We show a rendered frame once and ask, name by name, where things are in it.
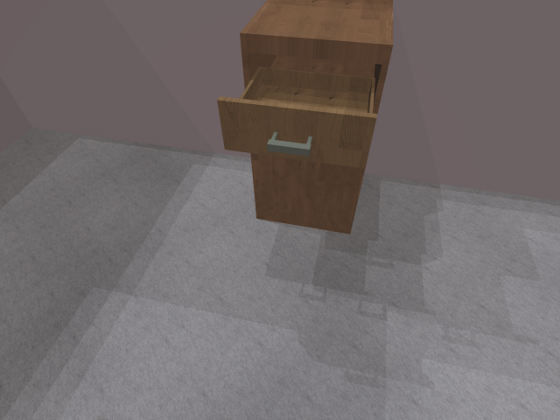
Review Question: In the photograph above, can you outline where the cabinet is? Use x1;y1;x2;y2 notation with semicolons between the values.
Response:
240;0;393;234

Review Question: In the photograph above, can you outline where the handle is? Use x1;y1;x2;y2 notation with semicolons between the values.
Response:
267;131;312;157

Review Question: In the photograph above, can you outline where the drawer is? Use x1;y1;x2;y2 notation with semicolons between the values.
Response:
217;66;377;169

